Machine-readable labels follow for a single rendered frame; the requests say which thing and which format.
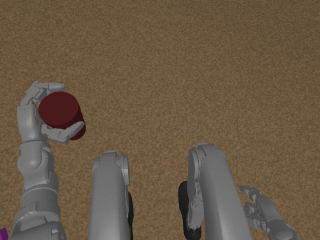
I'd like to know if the right robot hand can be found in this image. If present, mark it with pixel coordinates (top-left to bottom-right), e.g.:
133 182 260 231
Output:
240 185 282 231

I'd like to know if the left robot arm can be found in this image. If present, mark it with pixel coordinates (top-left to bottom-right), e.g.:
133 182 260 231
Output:
8 140 67 240

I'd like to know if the right robot foot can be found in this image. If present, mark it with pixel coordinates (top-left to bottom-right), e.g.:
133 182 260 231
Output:
178 181 202 240

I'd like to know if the left robot hand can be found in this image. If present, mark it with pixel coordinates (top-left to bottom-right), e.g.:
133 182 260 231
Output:
17 80 85 145

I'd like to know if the right robot arm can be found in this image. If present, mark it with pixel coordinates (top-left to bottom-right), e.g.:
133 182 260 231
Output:
265 219 300 240

